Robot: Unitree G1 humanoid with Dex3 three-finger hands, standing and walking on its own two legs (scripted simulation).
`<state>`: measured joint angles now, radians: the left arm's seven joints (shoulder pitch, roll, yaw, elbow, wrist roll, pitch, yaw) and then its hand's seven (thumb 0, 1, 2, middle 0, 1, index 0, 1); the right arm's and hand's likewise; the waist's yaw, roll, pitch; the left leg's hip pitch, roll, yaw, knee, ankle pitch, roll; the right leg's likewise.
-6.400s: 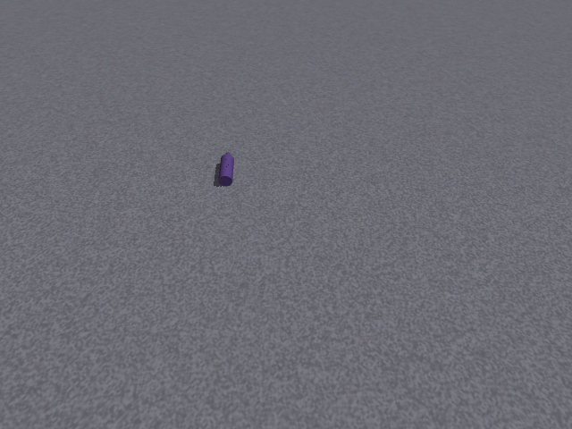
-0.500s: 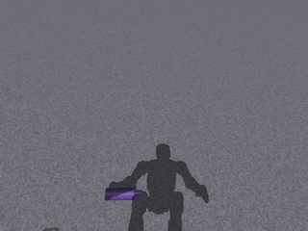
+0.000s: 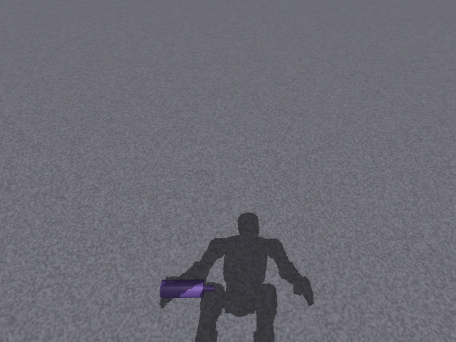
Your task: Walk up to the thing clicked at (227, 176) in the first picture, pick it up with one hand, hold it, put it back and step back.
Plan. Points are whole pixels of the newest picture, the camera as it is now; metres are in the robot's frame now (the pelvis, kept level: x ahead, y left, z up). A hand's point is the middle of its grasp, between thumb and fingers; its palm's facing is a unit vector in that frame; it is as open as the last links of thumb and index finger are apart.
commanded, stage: walk up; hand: left
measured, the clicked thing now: (188, 288) +0.47 +0.17 -0.75
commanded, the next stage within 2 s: stand in 0.22 s
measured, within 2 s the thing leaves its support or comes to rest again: neither
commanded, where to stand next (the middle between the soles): +0.08 +0.00 m, yaw +0 degrees
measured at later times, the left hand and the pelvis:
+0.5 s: hand out of the picture +0.10 +0.24 -0.16, palm faces -0.02 -0.95 -0.32, open 7.4 cm; pelvis +0.01 +0.00 +0.00, yaw +0 degrees
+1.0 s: hand out of the picture +0.08 +0.24 -0.16, palm faces -0.01 -0.94 -0.34, open 7.4 cm; pelvis +0.01 -0.01 +0.00, yaw +0 degrees
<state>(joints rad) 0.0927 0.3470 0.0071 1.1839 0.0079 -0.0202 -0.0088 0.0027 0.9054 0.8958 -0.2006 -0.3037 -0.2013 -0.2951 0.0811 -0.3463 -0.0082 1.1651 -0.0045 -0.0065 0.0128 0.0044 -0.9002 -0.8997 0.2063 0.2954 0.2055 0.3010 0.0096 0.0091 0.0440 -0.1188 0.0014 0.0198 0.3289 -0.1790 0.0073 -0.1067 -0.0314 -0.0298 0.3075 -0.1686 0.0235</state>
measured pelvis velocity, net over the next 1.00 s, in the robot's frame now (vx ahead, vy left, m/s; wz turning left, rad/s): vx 0.01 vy -0.01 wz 0.00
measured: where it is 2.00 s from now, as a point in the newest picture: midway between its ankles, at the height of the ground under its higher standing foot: outside the picture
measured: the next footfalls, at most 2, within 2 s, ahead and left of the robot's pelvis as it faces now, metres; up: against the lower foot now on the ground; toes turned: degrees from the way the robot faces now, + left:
none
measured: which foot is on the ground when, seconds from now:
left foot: down 0.00-1.00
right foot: down 0.00-1.00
